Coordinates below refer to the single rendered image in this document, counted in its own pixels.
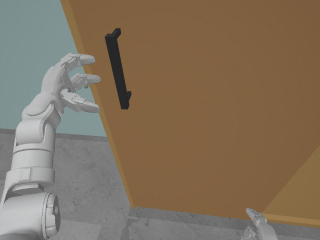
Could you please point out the robot left hand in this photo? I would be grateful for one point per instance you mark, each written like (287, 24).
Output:
(56, 81)

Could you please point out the wardrobe door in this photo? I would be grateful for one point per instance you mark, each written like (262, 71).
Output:
(225, 97)
(300, 197)

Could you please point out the robot right hand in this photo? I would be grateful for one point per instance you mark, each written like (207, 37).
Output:
(264, 232)

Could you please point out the robot left upper arm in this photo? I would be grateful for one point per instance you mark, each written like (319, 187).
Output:
(30, 217)

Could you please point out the robot left forearm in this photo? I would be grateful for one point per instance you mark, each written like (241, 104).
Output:
(34, 148)

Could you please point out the handle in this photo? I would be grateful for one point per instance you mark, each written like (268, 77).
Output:
(117, 69)

